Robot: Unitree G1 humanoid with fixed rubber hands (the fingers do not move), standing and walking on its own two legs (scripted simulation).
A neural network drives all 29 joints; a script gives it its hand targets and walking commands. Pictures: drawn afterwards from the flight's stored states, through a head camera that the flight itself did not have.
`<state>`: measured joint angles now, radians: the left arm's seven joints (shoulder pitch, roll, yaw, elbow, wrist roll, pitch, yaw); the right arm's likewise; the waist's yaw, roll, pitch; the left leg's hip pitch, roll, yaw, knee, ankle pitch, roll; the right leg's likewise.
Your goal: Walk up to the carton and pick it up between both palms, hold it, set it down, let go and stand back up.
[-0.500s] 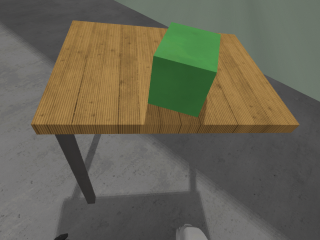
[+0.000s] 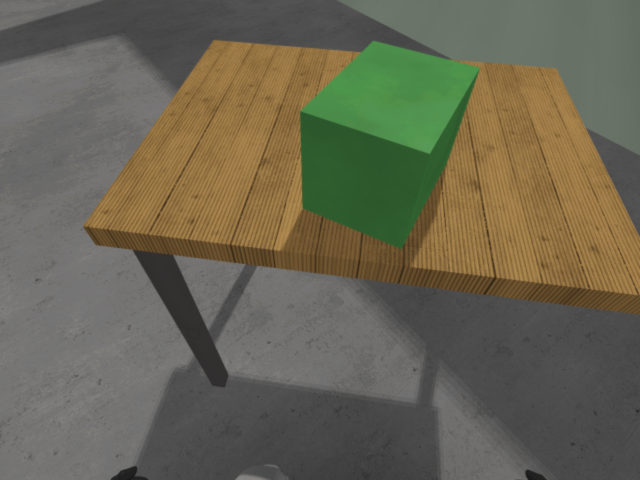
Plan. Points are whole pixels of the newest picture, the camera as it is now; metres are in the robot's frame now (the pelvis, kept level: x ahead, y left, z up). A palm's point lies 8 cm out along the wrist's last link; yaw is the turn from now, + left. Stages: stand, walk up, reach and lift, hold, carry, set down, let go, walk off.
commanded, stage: walk up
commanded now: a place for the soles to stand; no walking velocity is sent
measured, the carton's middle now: (386, 141) +0.57 -0.05 +0.12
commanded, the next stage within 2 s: none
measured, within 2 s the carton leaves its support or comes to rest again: neither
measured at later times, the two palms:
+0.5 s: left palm out of the picture +0.09 +0.28 -0.08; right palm out of the picture +0.12 -0.23 -0.10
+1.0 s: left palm out of the picture +0.10 +0.29 -0.08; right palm out of the picture +0.14 -0.23 -0.09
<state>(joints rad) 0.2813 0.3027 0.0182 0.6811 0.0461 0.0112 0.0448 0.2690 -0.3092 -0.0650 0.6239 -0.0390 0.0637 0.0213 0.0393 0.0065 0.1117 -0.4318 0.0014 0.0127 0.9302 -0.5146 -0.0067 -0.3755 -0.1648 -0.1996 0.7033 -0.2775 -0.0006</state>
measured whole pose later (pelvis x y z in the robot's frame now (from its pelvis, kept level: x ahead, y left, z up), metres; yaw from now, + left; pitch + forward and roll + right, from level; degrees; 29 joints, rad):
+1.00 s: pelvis +0.04 +0.02 +0.02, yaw +1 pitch -1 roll +0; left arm 0.35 0.28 0.00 0.66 0.01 0.00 0.00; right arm 0.24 -0.26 0.00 0.75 -0.01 0.03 0.03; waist 0.01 0.00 0.03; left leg -0.24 -0.03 0.02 0.57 -0.32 0.04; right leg -0.27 -0.05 -0.07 0.57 -0.30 0.01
